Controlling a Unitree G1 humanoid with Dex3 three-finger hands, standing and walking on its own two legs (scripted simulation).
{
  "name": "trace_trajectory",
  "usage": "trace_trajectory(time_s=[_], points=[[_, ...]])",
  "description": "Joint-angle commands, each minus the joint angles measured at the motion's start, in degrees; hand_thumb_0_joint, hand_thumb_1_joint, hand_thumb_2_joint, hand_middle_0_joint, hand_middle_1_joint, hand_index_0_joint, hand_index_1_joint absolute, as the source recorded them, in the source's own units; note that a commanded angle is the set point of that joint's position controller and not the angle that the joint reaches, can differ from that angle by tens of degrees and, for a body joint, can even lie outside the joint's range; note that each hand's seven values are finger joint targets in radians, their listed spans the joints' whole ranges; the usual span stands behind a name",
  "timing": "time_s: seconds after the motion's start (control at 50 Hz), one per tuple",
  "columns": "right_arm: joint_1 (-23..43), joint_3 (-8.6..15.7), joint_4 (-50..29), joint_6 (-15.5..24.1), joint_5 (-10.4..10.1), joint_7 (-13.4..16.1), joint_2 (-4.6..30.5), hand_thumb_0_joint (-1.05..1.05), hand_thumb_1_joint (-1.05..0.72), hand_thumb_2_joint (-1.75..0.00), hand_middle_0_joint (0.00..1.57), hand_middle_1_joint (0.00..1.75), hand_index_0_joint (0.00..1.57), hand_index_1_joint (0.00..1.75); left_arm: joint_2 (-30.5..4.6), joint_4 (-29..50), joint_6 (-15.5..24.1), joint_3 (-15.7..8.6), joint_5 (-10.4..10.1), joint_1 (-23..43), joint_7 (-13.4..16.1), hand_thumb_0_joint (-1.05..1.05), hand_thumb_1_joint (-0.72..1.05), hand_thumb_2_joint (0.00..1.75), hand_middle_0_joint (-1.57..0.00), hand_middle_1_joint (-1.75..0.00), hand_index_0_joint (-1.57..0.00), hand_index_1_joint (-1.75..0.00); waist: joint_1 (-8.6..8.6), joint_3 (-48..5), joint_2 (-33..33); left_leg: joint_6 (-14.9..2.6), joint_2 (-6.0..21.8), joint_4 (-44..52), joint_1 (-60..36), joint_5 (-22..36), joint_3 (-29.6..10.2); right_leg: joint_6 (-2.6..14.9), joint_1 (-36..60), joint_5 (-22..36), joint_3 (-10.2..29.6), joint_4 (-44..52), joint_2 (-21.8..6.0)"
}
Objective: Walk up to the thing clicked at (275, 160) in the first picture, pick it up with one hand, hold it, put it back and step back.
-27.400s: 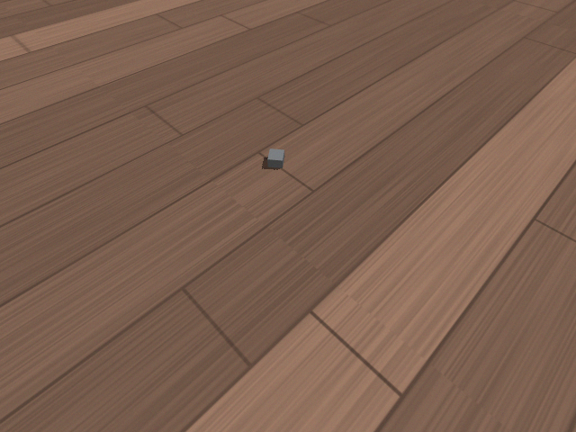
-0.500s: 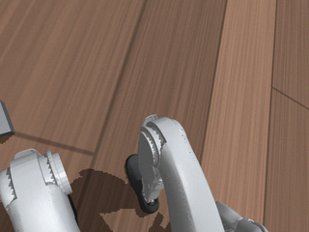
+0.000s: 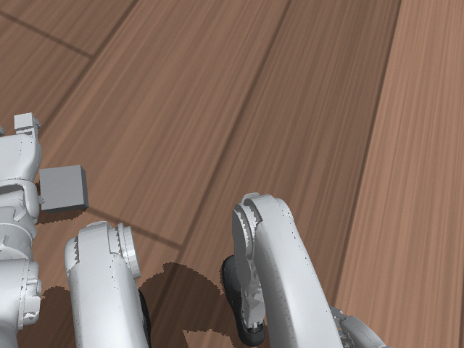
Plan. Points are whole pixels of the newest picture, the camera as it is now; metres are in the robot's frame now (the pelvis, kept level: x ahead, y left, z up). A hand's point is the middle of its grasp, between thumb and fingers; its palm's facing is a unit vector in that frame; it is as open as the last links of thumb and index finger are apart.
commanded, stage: withdraw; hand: left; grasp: from above
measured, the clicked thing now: (65, 189) +0.42 +0.27 -0.29
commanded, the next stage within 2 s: home in 0.52 s
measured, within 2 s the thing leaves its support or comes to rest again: neither
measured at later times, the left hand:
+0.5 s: hand (45, 195) +0.38 +0.27 -0.16, palm faces -0.48 -0.09 -0.87, open 13.6 cm
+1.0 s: hand out of the picture +0.35 +0.28 -0.02, palm faces -0.37 -0.33 -0.87, open 10.7 cm
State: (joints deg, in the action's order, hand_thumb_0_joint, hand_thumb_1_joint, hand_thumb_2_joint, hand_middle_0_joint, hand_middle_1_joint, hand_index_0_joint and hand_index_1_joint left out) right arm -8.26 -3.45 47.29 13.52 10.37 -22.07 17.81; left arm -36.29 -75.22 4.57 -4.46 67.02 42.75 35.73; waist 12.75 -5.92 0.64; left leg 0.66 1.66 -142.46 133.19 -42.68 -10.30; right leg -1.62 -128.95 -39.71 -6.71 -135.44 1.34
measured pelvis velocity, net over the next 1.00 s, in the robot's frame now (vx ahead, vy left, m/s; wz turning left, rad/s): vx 0.00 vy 0.00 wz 0.10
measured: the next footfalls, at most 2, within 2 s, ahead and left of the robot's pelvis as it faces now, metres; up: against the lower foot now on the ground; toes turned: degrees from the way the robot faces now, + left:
none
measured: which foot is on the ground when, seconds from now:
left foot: down 0.00-1.00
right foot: down 0.00-1.00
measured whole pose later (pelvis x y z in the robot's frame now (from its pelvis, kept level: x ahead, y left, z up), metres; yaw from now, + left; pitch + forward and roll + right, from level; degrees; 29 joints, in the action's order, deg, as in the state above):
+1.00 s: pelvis +0.00 +0.00 +0.10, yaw +6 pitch +35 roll -5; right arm -10.4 2.1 38.9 1.3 1.9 -8.2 16.2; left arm -26.5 -46.7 2.3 0.3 49.3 28.4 10.5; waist 5.0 -11.2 4.1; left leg 0.0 0.9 -122.1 116.9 -40.0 -4.4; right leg -1.3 -114.7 -38.8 -2.3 -118.8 0.2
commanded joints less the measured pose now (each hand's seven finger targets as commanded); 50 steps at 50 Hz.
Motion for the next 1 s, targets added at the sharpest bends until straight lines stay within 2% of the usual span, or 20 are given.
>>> trace_trajectory(time_s=[0.0, 0.08, 0.12, 0.2, 0.3, 0.36, 0.38, 0.48, 0.54, 0.58, 0.6, 0.66, 0.68, 0.72, 0.74, 0.76, 0.78, 0.84, 0.88, 0.98], points=[[-9.61, 7.61, -2.54, -3.5, -3.98, 2.46, 14.64, 0.0, -0.9, -0.9, 0.2, 0.3, 0.2, 0.3, -5.09, 7.53, -4.79, 4.5, -3.2, 16.44, -6.05, 0.0, -0.5, 1.0, -0.09, -1.01, -0.09, -1.01, 0.67, -34.43, 14.84, -2.06, -0.56, 20.04, -27.14, 14.64, 7.4, 3.82, 20.65, 17.11, -2.12, 17.44, 3.48], [-10.23, 8.03, -4.78, -5.71, -4.73, 5.31, 13.58, 0.0, -0.9, -0.9, 0.2, 0.3, 0.2, 0.3, -0.75, 4.17, -4.02, 8.6, -7.47, 19.7, -14.87, 0.0, -0.48, 1.0, -0.12, -1.01, -0.11, -1.02, 2.83, -28.19, 1.68, -3.56, -1.55, 20.78, -20.37, 9.68, 7.47, 3.18, 25.13, 11.19, 0.15, 22.11, 3.06], [-10.34, 7.65, -5.58, -6.12, -4.96, 7.21, 13.05, 0.0, -0.9, -0.9, 0.2, 0.3, 0.2, 0.3, -1.57, 3.76, -2.14, 8.85, -8.5, 21.64, -18.16, 0.0, -0.48, 1.0, -0.11, -1.02, -0.1, -1.02, 2.45, -26.57, -1.81, -3.76, -2.04, 21.58, -18.47, 6.54, 7.91, 2.93, 26.81, 6.4, 1.21, 24.69, 2.57], [-8.25, 6.08, -7.29, -7.44, -4.97, 10.69, 12.07, 0.0, -0.9, -0.9, 0.2, 0.3, 0.2, 0.3, -4.84, 0.89, 1.52, 8.42, -5.52, 21.25, -20.85, 0.0, -0.5, 1.02, -0.1, -1.03, -0.09, -1.04, 0.05, -23.49, -2.66, -3.04, -3.06, 22.25, -16.84, 1.89, 9.12, 3.71, 26.76, -1.65, 2.73, 26.25, 1.98], [-6.57, 4.64, -8.1, -8.51, -4.66, 13.33, 10.93, 0.0, -0.9, -0.9, 0.2, 0.3, 0.2, 0.3, -8.79, 2.81, 7.03, 5.46, 0.6, 24.56, -16.62, 0.0, -0.45, 0.98, -0.13, -1.0, -0.13, -1.0, -1.51, -27.69, 5.25, -2.32, -3.54, 23.47, -21.54, 1.82, 8.85, 4.48, 23.09, -0.54, 2.08, 21.84, 1.85], [-6.38, 4.16, -7.22, -8.32, -3.62, 14.32, 11.06, 0.0, -0.9, -0.9, 0.2, 0.3, 0.2, 0.3, -9.94, -0.08, 9.16, 4.38, 4.69, 27.92, -11.54, 0.0, -0.46, 0.98, -0.12, -0.98, -0.12, -0.99, 0.28, -27.52, 8.0, -2.25, -3.46, 21.63, -22.57, 2.92, 9.02, 4.58, 18.61, 1.28, 1.69, 20.01, 1.81], [-6.63, 3.98, -6.7, -8.36, -3.19, 14.57, 11.05, 0.0, -0.9, -0.9, 0.2, 0.3, 0.2, 0.3, -11.6, -0.37, 9.66, 2.8, 5.84, 28.06, -9.69, 0.0, -0.47, 0.98, -0.12, -0.98, -0.12, -0.99, -0.31, -28.96, 9.25, -2.2, -3.5, 21.17, -23.32, 4.6, 9.64, 4.51, 19.19, 2.73, 1.92, 19.93, 1.7], [-8.25, 5.01, -5.12, -7.04, -1.04, 14.11, 12.3, 0.0, -0.89, -0.9, 0.2, 0.3, 0.2, 0.3, -15.22, 0.0, 8.98, -2.82, 7.51, 28.72, -1.24, 0.0, -0.5, 0.98, -0.07, -1.0, -0.09, -0.99, -0.65, -35.65, 16.72, -1.27, -3.01, 21.05, -31.96, 9.7, 9.67, 4.19, 17.16, 8.57, -0.39, 16.37, 0.88], [-8.95, 6.44, -4.5, -6.83, -0.51, 13.51, 12.03, 0.0, -0.9, -0.9, 0.2, 0.3, 0.2, 0.3, -16.31, 5.62, 6.69, -3.86, 6.78, 29.83, 0.81, 0.0, -0.49, 0.97, -0.09, -0.98, -0.1, -0.97, -0.58, -42.51, 21.51, -0.87, -2.56, 21.35, -36.67, 11.23, 9.69, 4.54, 18.45, 9.77, -0.41, 15.58, 0.5], [-8.65, 7.78, -5.05, -6.96, -1.09, 13.19, 12.58, 0.0, -0.9, -0.9, 0.2, 0.3, 0.2, 0.3, -16.97, 11.11, 4.7, -5.05, 4.34, 27.19, 0.52, 0.0, -0.45, 0.93, -0.15, -0.95, -0.16, -0.94, -2.85, -48.91, 24.7, -0.63, -2.43, 22.78, -40.59, 13.06, 9.68, 4.86, 19.39, 11.66, -0.8, 15.43, 0.33], [-9.12, 8.07, -4.64, -6.74, -1.11, 12.91, 12.92, 0.0, -0.89, -0.89, 0.2, 0.3, 0.2, 0.3, -15.15, 8.75, 3.68, -3.72, 3.19, 26.16, -0.31, 0.0, -0.37, 1.0, -0.23, -0.87, -0.21, -0.86, -1.61, -47.06, 23.83, -0.63, -2.23, 22.91, -40.41, 12.73, 9.23, 4.63, 17.83, 12.02, -1.58, 14.94, 0.14], [-12.04, 8.95, -3.33, -7.03, -1.93, 12.4, 12.9, 0.0, -0.9, -0.9, 0.2, 0.3, 0.2, 0.3, -10.12, 7.59, 1.18, 0.32, 1.38, 23.58, -4.54, 0.0, -0.41, 0.89, -0.15, -0.92, -0.17, -0.9, -0.57, -43.54, 20.51, -1.07, -2.02, 24.48, -38.22, 11.84, 8.66, 4.64, 18.3, 12.47, -1.75, 17.57, 0.37], [-12.75, 8.95, -2.87, -7.28, -2.38, 12.34, 12.86, 0.0, -0.89, -0.89, 0.2, 0.3, 0.2, 0.3, -10.18, 7.34, 0.75, 0.77, 0.56, 23.55, -6.27, 0.0, -0.33, 0.92, -0.22, -0.84, -0.2, -0.82, -0.87, -42.88, 19.27, -1.36, -2.03, 24.61, -37.06, 12.09, 8.62, 4.52, 19.02, 12.63, -1.55, 18.48, 0.5], [-13.94, 10.13, -3.92, -7.87, -3.49, 12.88, 13.72, 0.0, -0.89, -0.89, 0.2, 0.3, 0.2, 0.3, -14.0, 10.4, -0.11, -3.29, -1.7, 18.72, -9.15, 0.0, -0.2, 0.98, -0.23, -0.74, -0.21, -0.76, -3.62, -46.53, 17.76, -1.46, -2.3, 25.85, -38.79, 16.3, 8.53, 4.58, 23.87, 15.63, -1.13, 19.46, 0.44], [-13.72, 9.83, -4.82, -8.08, -3.98, 12.75, 12.76, 0.0, -0.89, -0.89, 0.2, 0.3, 0.2, 0.3, -8.33, 10.11, -0.46, 0.0, -3.76, 15.94, -11.06, 0.0, -0.16, 0.99, -0.24, -0.73, -0.21, -0.76, -3.51, -44.99, 14.82, -1.7, -2.38, 26.09, -37.58, 17.22, 8.85, 4.29, 25.87, 16.54, -0.98, 20.62, 0.54], [-14.4, 10.03, -4.84, -8.48, -4.46, 12.79, 12.79, 0.0, -0.89, -0.9, 0.2, 0.3, 0.2, 0.3, -7.02, 9.74, -0.94, 0.26, -5.07, 12.2, -12.8, 0.0, -0.08, 0.98, -0.23, -0.69, -0.21, -0.72, -3.09, -44.48, 11.08, -2.11, -2.54, 26.44, -36.89, 18.31, 9.0, 3.99, 28.57, 17.87, -0.9, 22.06, 0.87], [-13.2, 9.74, -6.66, -8.68, -5.26, 12.79, 11.87, 0.0, -0.89, -0.9, 0.2, 0.3, 0.2, 0.3, -2.92, 13.57, -0.94, 3.57, -6.71, 11.67, -14.81, 0.0, -0.02, 0.96, -0.23, -0.66, -0.21, -0.68, -3.1, -43.81, 9.43, -2.37, -2.67, 27.33, -35.86, 17.88, 9.05, 3.78, 30.25, 17.85, -0.65, 23.61, 0.87], [-11.94, 10.17, -9.84, -9.87, -7.3, 13.47, 11.77, 0.0, -0.89, -0.9, 0.2, 0.3, 0.2, 0.3, -7.89, 23.49, -1.58, -0.27, -12.22, 4.09, -19.4, 0.0, 0.22, 0.94, -0.22, -0.56, -0.2, -0.57, -6.3, -44.35, 5.18, -3.2, -2.78, 30.42, -34.65, 15.84, 9.11, 3.29, 37.26, 16.46, 0.68, 27.48, 0.81], [-10.8, 10.1, -11.15, -10.51, -8.27, 13.82, 10.36, 0.0, -0.89, -0.9, 0.2, 0.3, 0.2, 0.3, -2.9, 30.35, -2.0, 2.7, -16.21, -3.46, -22.62, 0.0, 0.38, 0.96, -0.22, -0.52, -0.21, -0.53, -7.07, -41.67, 3.87, -3.11, -2.78, 33.39, -35.7, 13.86, 9.1, 3.24, 38.73, 14.62, 1.21, 30.14, 0.77], [-6.18, 10.15, -14.97, -11.4, -10.05, 16.22, 8.92, 0.0, -0.9, -0.9, 0.2, 0.3, 0.2, 0.3, -2.74, 47.47, -3.03, -0.2, -23.45, -10.11, -26.14, 0.0, 0.75, 0.91, -0.2, -0.35, -0.2, -0.35, -9.02, -38.75, 2.28, -2.95, -2.55, 39.03, -39.75, 11.56, 8.62, 3.14, 42.46, 12.46, 3.02, 36.1, 0.48]])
